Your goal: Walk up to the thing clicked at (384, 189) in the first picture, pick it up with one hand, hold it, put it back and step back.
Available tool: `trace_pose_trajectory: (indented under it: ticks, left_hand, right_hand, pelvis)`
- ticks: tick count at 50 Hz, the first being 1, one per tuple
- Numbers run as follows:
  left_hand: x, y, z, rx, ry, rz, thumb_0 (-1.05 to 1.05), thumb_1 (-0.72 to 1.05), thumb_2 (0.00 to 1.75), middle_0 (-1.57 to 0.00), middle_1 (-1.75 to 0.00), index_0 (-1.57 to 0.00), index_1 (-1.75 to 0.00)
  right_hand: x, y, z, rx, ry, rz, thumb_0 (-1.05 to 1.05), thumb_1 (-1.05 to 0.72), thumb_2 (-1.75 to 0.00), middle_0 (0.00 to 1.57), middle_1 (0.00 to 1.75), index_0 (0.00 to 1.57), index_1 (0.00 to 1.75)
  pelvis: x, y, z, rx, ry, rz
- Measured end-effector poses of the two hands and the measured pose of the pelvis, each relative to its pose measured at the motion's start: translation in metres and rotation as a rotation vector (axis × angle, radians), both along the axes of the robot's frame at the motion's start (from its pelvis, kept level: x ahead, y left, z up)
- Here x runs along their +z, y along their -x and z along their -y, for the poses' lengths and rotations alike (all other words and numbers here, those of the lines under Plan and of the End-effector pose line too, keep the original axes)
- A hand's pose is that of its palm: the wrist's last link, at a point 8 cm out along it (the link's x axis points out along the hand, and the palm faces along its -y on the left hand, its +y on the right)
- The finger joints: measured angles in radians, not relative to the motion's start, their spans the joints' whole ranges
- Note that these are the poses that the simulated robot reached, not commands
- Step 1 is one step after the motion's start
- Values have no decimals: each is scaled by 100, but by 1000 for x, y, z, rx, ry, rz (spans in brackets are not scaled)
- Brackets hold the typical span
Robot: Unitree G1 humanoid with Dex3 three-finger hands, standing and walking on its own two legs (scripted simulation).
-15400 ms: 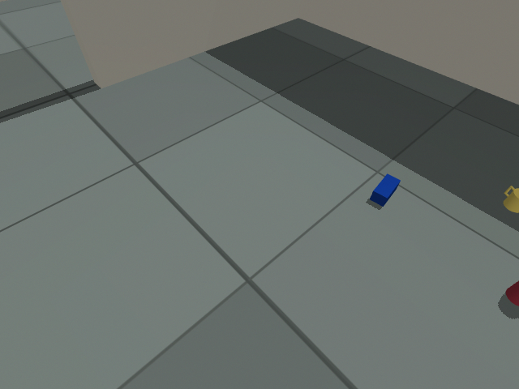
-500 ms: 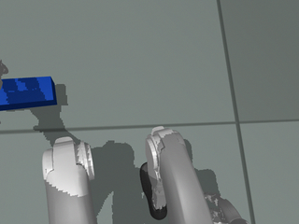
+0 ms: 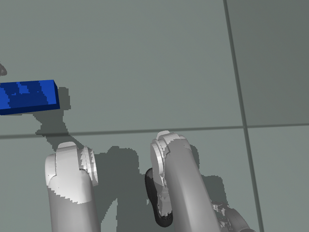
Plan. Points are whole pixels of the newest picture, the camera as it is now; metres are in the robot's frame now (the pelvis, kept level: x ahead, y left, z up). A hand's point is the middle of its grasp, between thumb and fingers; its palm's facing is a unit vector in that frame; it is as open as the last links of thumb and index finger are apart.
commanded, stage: rise first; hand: left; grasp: from above
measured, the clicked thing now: (27, 97) +0.47 +0.31 -0.29
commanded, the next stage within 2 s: approach in 0.48 s
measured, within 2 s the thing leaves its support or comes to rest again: neither
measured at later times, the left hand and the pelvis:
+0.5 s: hand out of the picture +0.43 +0.36 -0.18, palm faces -0.45 -0.08 -0.89, open 14.2 cm; pelvis +0.00 +0.00 +0.00, yaw +0 degrees
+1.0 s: hand (23, 83) +0.48 +0.29 -0.17, palm faces -0.42 -0.04 -0.91, open 14.0 cm; pelvis +0.00 +0.00 +0.01, yaw +0 degrees
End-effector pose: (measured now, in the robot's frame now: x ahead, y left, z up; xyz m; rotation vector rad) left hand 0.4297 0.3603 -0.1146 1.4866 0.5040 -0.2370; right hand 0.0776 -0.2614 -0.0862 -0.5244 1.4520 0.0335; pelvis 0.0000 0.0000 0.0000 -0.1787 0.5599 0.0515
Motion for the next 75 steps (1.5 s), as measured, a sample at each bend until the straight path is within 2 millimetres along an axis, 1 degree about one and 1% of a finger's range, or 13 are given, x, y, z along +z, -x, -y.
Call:
trace_pose_trajectory:
  ticks: [8, 23, 34, 38, 43, 48, 52, 55, 58, 63, 66, 70, 75]
  left_hand:
    - [1, -1, 0, -7, 1, 6, 0, -56, 103, -8, -103, -8, -104]
    - [-6, -2, 1, -7, -7, -4, 0, -56, 103, -8, -103, -8, -104]
    - [2, -6, 6, -26, -19, 9, 0, -56, 104, -8, -103, -8, -104]
    - [6, -13, 17, -55, -21, 9, 0, -55, 102, -8, -104, -8, -105]
    - [10, -33, 42, -96, -6, 37, 0, -55, 102, -8, -106, -9, -106]
    - [5, -50, 65, -94, 0, 45, 0, -54, 102, -9, -107, -9, -106]
    - [-2, -52, 73, -68, -10, 33, 0, -54, 103, -9, -106, -9, -106]
    - [-5, -49, 70, -36, -19, 28, 0, -54, 104, -10, -105, -9, -106]
    - [-5, -44, 60, -3, -34, 19, 1, -54, 104, -10, -104, -10, -105]
    - [-3, -37, 38, 39, -49, -18, 1, -55, 104, -10, -102, -10, -103]
    - [-3, -37, 29, 32, -43, -34, 0, -55, 104, -11, -102, -10, -104]
    - [-7, -38, 28, -13, -18, -42, 0, -55, 105, -11, -104, -10, -105]
    - [-18, -36, 37, -68, 21, -40, 0, -55, 104, -10, -105, -10, -106]
  right_hand:
    - [1, -1, 1, 13, 8, 17, 0, -92, -90, 20, 30, 20, 30]
    - [2, 9, -1, -3, 11, -2, 0, -92, -90, 20, 30, 20, 30]
    - [2, 3, -2, -8, 1, 12, 0, -92, -90, 20, 30, 20, 30]
    - [4, 1, -3, -5, -3, 22, 0, -92, -89, 20, 30, 20, 30]
    - [9, 4, -2, -8, 5, 34, 0, -92, -89, 20, 30, 20, 30]
    - [15, 16, 1, -35, 20, 36, 0, -92, -89, 20, 30, 20, 30]
    - [16, 30, 3, -61, 19, 14, 0, -92, -89, 20, 30, 20, 30]
    - [14, 40, 3, -74, 9, -6, 0, -92, -89, 20, 30, 20, 30]
    - [11, 46, 2, -80, -1, -20, 0, -92, -89, 20, 30, 20, 30]
    - [4, 44, 1, -65, -8, -25, 0, -92, -89, 20, 30, 20, 30]
    - [3, 40, 0, -48, -3, -26, 0, -92, -89, 20, 30, 20, 30]
    - [6, 32, -2, -29, 8, -30, 0, -92, -89, 20, 30, 20, 30]
    - [14, 21, -4, -4, 30, -19, 0, -92, -89, 20, 30, 20, 30]
  pelvis:
    - [-1, 3, 0, -2, 2, 10]
    - [-2, 3, -1, -2, 5, 5]
    - [1, 1, -1, 0, 3, -7]
    - [3, 1, -1, 3, -1, -13]
    - [6, 2, 0, 0, -2, -21]
    - [7, 2, 1, -5, 0, -25]
    - [6, 3, 2, -11, -4, -25]
    - [5, 3, 3, -14, -12, -24]
    - [3, 4, 4, -15, -18, -20]
    - [0, 5, 3, -13, -17, -10]
    - [-2, 5, 2, -10, -11, -6]
    - [-1, 3, 0, -7, 1, -6]
    - [1, 0, -3, -5, 18, -1]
